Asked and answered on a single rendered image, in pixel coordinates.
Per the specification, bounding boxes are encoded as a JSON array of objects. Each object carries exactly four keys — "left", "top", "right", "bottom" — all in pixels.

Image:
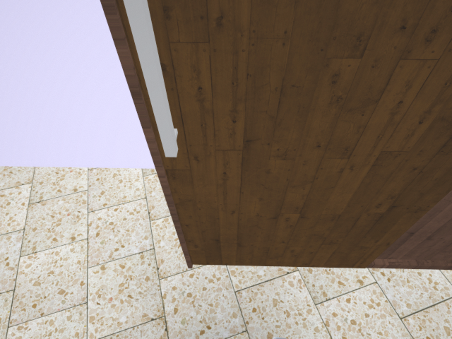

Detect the handle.
[{"left": 123, "top": 0, "right": 178, "bottom": 157}]

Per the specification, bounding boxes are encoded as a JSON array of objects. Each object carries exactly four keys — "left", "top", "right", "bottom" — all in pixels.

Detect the wardrobe door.
[
  {"left": 376, "top": 190, "right": 452, "bottom": 261},
  {"left": 115, "top": 0, "right": 452, "bottom": 268}
]

